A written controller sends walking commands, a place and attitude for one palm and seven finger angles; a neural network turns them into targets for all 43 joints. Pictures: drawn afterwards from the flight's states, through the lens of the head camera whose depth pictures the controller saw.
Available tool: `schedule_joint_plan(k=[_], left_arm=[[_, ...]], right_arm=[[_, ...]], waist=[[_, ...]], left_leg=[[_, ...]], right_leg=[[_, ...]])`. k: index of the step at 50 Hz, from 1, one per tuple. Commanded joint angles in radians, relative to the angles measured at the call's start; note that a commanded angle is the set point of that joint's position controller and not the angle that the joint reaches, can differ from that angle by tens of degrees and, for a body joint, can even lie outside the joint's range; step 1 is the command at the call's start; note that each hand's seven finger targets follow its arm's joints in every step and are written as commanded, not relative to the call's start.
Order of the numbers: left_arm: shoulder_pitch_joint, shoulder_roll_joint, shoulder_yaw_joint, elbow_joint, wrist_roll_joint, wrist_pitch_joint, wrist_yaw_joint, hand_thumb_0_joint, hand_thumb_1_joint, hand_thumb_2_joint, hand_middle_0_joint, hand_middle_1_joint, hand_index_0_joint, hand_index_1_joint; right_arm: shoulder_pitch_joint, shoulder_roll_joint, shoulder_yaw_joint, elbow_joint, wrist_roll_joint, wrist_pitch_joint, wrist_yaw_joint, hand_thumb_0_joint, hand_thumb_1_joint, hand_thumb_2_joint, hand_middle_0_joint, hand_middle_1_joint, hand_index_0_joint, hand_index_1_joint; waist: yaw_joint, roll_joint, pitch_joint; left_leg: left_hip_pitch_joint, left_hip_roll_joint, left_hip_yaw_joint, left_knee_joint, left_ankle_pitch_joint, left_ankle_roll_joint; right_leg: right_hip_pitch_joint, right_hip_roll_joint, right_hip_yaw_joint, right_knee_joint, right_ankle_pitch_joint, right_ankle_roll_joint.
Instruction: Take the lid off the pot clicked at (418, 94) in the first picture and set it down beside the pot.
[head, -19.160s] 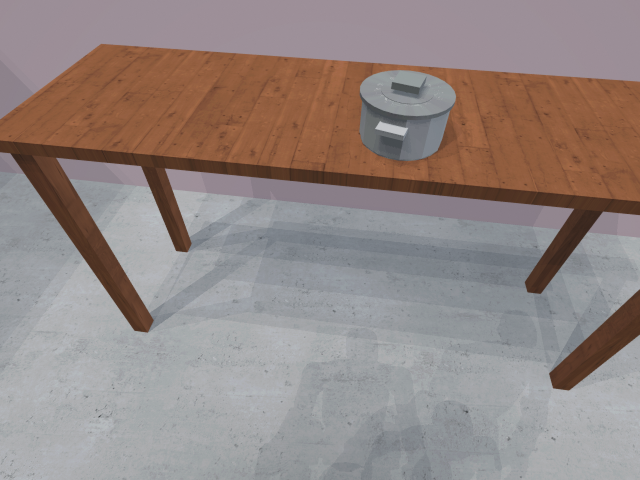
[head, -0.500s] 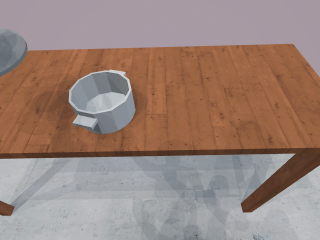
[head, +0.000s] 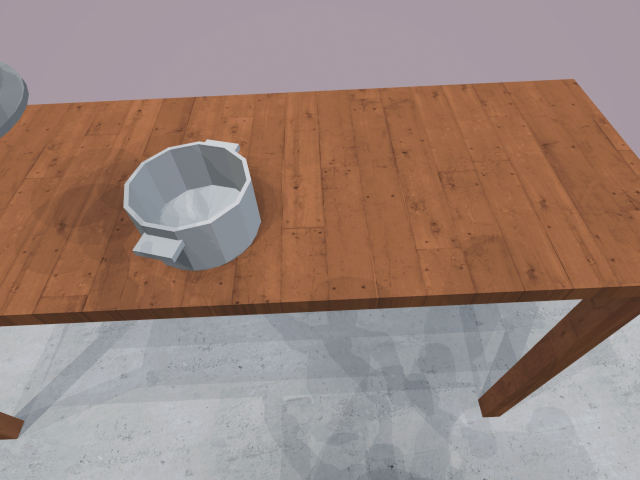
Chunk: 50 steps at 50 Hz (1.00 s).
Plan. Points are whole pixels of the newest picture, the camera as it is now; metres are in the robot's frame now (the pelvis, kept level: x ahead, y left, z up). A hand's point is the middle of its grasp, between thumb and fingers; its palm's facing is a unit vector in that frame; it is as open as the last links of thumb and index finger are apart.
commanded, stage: lower the lid onto the table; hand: left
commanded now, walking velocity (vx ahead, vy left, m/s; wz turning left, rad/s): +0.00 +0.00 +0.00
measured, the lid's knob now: out of the picture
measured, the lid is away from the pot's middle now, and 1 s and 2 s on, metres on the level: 0.22 0.22 0.22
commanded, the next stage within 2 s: none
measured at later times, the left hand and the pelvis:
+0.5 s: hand out of the picture +0.41 +0.37 +0.26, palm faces -0.23 -0.14 -0.96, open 8.6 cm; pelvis +0.00 +0.00 +0.00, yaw +0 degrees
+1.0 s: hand out of the picture +0.41 +0.38 +0.22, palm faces -0.33 -0.18 -0.93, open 8.6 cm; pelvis +0.00 +0.01 +0.00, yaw +0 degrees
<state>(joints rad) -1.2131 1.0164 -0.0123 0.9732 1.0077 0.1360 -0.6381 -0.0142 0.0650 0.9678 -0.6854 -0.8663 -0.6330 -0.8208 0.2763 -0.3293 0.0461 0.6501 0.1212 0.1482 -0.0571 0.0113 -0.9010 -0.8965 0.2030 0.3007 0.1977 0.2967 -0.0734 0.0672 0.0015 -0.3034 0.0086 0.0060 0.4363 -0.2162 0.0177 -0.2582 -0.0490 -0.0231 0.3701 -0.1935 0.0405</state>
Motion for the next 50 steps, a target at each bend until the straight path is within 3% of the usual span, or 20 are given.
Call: schedule_joint_plan(k=[1, 3, 5, 8, 11, 13, 17, 20, 24, 28, 31, 32, 34, 37, 38, 42, 43, 47, 48, 50], left_arm=[[-0.524, 0.311, 0.04, -0.193, 0.023, 0.02, 0.064, 0.0, 0.469, 1.161, -0.83, -0.96, -0.814, -0.929], [-0.545, 0.358, 0.073, -0.26, 0.027, 0.016, 0.074, 0.0, 0.469, 1.161, -0.83, -0.96, -0.814, -0.929], [-0.579, 0.324, 0.047, -0.277, 0.023, 0.02, 0.075, 0.0, 0.469, 1.161, -0.83, -0.96, -0.814, -0.929], [-0.515, 0.375, 0.093, -0.232, 0.031, 0.012, 0.084, 0.0, 0.469, 1.161, -0.83, -0.96, -0.814, -0.929], [-0.53, 0.331, 0.059, -0.214, 0.019, 0.005, 0.08, 0.0, 0.469, 1.161, -0.83, -0.96, -0.814, -0.929], [-0.523, 0.396, 0.114, -0.271, 0.025, -0.003, 0.092, 0.0, 0.469, 1.161, -0.83, -0.96, -0.814, -0.929], [-0.471, 0.31, 0.053, -0.22, -0.001, -0.003, 0.082, 0.0, 0.469, 1.161, -0.83, -0.96, -0.814, -0.929], [-0.479, 0.356, 0.102, -0.274, 0.011, -0.006, 0.095, 0.0, 0.469, 1.161, -0.83, -0.96, -0.814, -0.929], [-0.444, 0.301, 0.068, -0.226, -0.003, -0.01, 0.088, 0.0, 0.469, 1.161, -0.83, -0.96, -0.814, -0.929], [-0.448, 0.371, 0.117, -0.238, 0.004, -0.03, 0.099, 0.0, 0.469, 1.161, -0.83, -0.96, -0.814, -0.929], [-0.483, 0.333, 0.083, -0.216, -0.005, -0.043, 0.094, 0.0, 0.469, 1.161, -0.83, -0.96, -0.814, -0.929], [-0.464, 0.313, 0.064, -0.216, -0.015, -0.046, 0.097, 0.0, 0.469, 1.161, -0.83, -0.96, -0.814, -0.929], [-0.47, 0.333, 0.086, -0.189, -0.006, -0.051, 0.1, 0.0, 0.469, 1.161, -0.83, -0.96, -0.814, -0.929], [-0.445, 0.305, 0.065, -0.185, -0.018, -0.063, 0.102, 0.0, 0.469, 1.161, -0.83, -0.96, -0.814, -0.929], [-0.457, 0.342, 0.091, -0.182, -0.006, -0.066, 0.109, 0.0, 0.469, 1.161, -0.83, -0.96, -0.814, -0.929], [-0.456, 0.271, 0.026, -0.142, -0.025, -0.076, 0.103, 0.0, 0.469, 1.161, -0.83, -0.96, -0.814, -0.929], [-0.488, 0.312, 0.058, -0.185, -0.018, -0.079, 0.11, 0.0, 0.469, 1.161, -0.83, -0.96, -0.814, -0.929], [-0.433, 0.323, 0.07, -0.123, -0.02, -0.095, 0.113, 0.0, 0.469, 1.161, -0.83, -0.96, -0.814, -0.929], [-0.448, 0.372, 0.111, -0.146, -0.012, -0.1, 0.12, 0.0, 0.469, 1.161, -0.83, -0.96, -0.814, -0.929], [-0.476, 0.353, 0.09, -0.152, -0.015, -0.105, 0.118, 0.0, 0.469, 1.161, -0.83, -0.96, -0.814, -0.929]], right_arm=[[0.018, -0.143, -0.05, -0.094, -0.003, -0.042, -0.012, 0.0, -0.9, -0.9, 0.2, 0.3, 0.2, 0.3], [0.023, -0.145, -0.051, -0.098, -0.004, -0.047, -0.013, 0.0, -0.9, -0.9, 0.2, 0.3, 0.2, 0.3], [0.021, -0.142, -0.052, -0.097, -0.003, -0.055, -0.018, 0.0, -0.9, -0.9, 0.2, 0.3, 0.2, 0.3], [0.032, -0.145, -0.05, -0.091, -0.008, -0.063, -0.019, 0.0, -0.9, -0.9, 0.2, 0.3, 0.2, 0.3], [0.024, -0.145, -0.05, -0.09, -0.006, -0.062, -0.021, 0.0, -0.9, -0.9, 0.2, 0.3, 0.2, 0.3], [0.029, -0.147, -0.052, -0.096, -0.009, -0.065, -0.019, 0.0, -0.9, -0.9, 0.2, 0.3, 0.2, 0.3], [0.02, -0.149, -0.053, -0.097, -0.003, -0.063, -0.022, 0.0, -0.9, -0.9, 0.2, 0.3, 0.2, 0.3], [0.031, -0.144, -0.056, -0.096, -0.008, -0.067, -0.02, 0.0, -0.9, -0.9, 0.2, 0.3, 0.2, 0.3], [0.023, -0.147, -0.056, -0.092, -0.007, -0.063, -0.018, 0.0, -0.9, -0.9, 0.2, 0.3, 0.2, 0.3], [0.035, -0.151, -0.056, -0.087, -0.009, -0.064, -0.019, 0.0, -0.9, -0.9, 0.2, 0.3, 0.2, 0.3], [0.03, -0.149, -0.057, -0.082, -0.008, -0.062, -0.023, 0.0, -0.9, -0.9, 0.2, 0.3, 0.2, 0.3], [0.025, -0.152, -0.057, -0.088, -0.008, -0.066, -0.025, 0.0, -0.9, -0.9, 0.2, 0.3, 0.2, 0.3], [0.038, -0.15, -0.055, -0.077, -0.01, -0.066, -0.026, 0.0, -0.9, -0.9, 0.2, 0.3, 0.2, 0.3], [0.044, -0.155, -0.057, -0.075, -0.01, -0.074, -0.029, 0.0, -0.9, -0.9, 0.2, 0.3, 0.2, 0.3], [0.052, -0.152, -0.057, -0.07, -0.013, -0.073, -0.027, 0.0, -0.9, -0.9, 0.2, 0.3, 0.2, 0.3], [0.048, -0.156, -0.054, -0.066, -0.009, -0.073, -0.031, 0.0, -0.9, -0.9, 0.2, 0.3, 0.2, 0.3], [0.061, -0.156, -0.058, -0.058, -0.012, -0.075, -0.03, 0.0, -0.9, -0.9, 0.2, 0.3, 0.2, 0.3], [0.065, -0.163, -0.055, -0.057, -0.014, -0.081, -0.034, 0.0, -0.9, -0.9, 0.2, 0.3, 0.2, 0.3], [0.076, -0.161, -0.058, -0.054, -0.015, -0.079, -0.032, 0.0, -0.9, -0.9, 0.2, 0.3, 0.2, 0.3], [0.073, -0.161, -0.059, -0.052, -0.012, -0.074, -0.03, 0.0, -0.9, -0.9, 0.2, 0.3, 0.2, 0.3]], waist=[[-0.005, 0.075, -0.369], [0.004, 0.079, -0.42], [-0.003, 0.114, -0.411], [0.006, 0.087, -0.403], [-0.001, 0.103, -0.374], [0.011, 0.104, -0.428], [-0.001, 0.133, -0.378], [0.002, 0.122, -0.42], [-0.006, 0.097, -0.365], [0.003, 0.086, -0.395], [-0.007, 0.091, -0.383], [-0.009, 0.135, -0.383], [-0.01, 0.101, -0.382], [-0.009, 0.132, -0.383], [-0.009, 0.106, -0.384], [-0.023, 0.116, -0.357], [-0.018, 0.122, -0.38], [-0.017, 0.11, -0.378], [-0.012, 0.089, -0.398], [-0.019, 0.116, -0.391]], left_leg=[[0.203, -0.041, 0.027, -0.012, 0.333, 0.07], [0.221, -0.04, 0.02, -0.011, 0.362, 0.07], [0.238, -0.04, 0.016, -0.013, 0.359, 0.072], [0.207, -0.044, 0.021, -0.007, 0.333, 0.069], [0.198, -0.045, 0.024, -0.013, 0.298, 0.072], [0.216, -0.042, 0.013, 0.0, 0.369, 0.072], [0.211, -0.039, 0.017, -0.003, 0.357, 0.071], [0.244, -0.041, 0.008, 0.009, 0.399, 0.074], [0.218, -0.041, 0.011, 0.002, 0.345, 0.074], [0.201, -0.044, 0.014, 0.004, 0.322, 0.071], [0.204, -0.043, 0.016, -0.002, 0.288, 0.073], [0.213, -0.04, 0.014, 0.001, 0.32, 0.072], [0.21, -0.042, 0.014, 0.004, 0.299, 0.074], [0.22, -0.039, 0.011, 0.006, 0.331, 0.073], [0.208, -0.042, 0.011, 0.009, 0.306, 0.071], [0.196, -0.038, 0.016, 0.001, 0.285, 0.072], [0.218, -0.037, 0.01, 0.003, 0.278, 0.07], [0.188, -0.042, 0.017, 0.01, 0.286, 0.075], [0.192, -0.041, 0.013, 0.015, 0.294, 0.074], [0.195, -0.041, 0.014, 0.011, 0.293, 0.072]], right_leg=[[0.096, 0.083, -0.053, -0.011, 0.236, -0.066], [0.122, 0.084, -0.048, -0.001, 0.251, -0.066], [0.101, 0.085, -0.053, -0.006, 0.235, -0.068], [0.117, 0.085, -0.047, 0.0, 0.233, -0.068], [0.099, 0.085, -0.051, -0.007, 0.215, -0.068], [0.13, 0.085, -0.044, 0.01, 0.256, -0.07], [0.085, 0.084, -0.052, -0.005, 0.235, -0.071], [0.098, 0.089, -0.054, 0.006, 0.249, -0.07], [0.072, 0.09, -0.058, -0.004, 0.227, -0.07], [0.104, 0.089, -0.051, 0.007, 0.232, -0.068], [0.088, 0.089, -0.054, -0.001, 0.212, -0.067], [0.073, 0.088, -0.056, -0.002, 0.213, -0.072], [0.079, 0.093, -0.057, -0.001, 0.208, -0.069], [0.064, 0.091, -0.056, -0.003, 0.217, -0.072], [0.078, 0.093, -0.055, 0.004, 0.213, -0.069], [0.053, 0.09, -0.056, -0.005, 0.203, -0.071], [0.059, 0.093, -0.054, -0.001, 0.195, -0.068], [0.066, 0.093, -0.054, 0.003, 0.211, -0.072], [0.088, 0.093, -0.05, 0.011, 0.224, -0.067], [0.078, 0.092, -0.053, 0.008, 0.224, -0.067]])
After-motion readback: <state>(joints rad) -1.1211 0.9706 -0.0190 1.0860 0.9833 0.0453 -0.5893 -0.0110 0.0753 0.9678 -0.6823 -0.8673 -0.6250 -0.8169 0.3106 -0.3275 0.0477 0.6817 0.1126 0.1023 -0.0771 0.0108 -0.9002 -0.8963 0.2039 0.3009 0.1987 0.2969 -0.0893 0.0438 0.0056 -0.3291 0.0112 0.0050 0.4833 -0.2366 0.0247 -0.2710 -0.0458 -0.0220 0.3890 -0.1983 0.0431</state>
